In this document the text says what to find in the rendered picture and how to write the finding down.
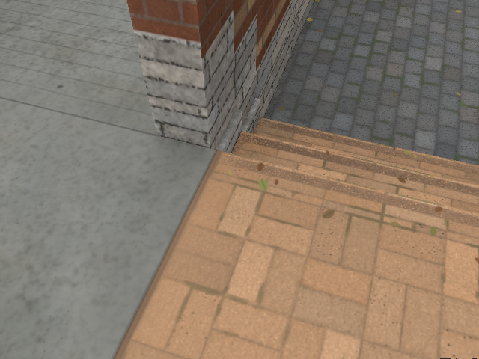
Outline stairs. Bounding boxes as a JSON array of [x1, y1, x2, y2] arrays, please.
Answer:
[[232, 117, 479, 213]]

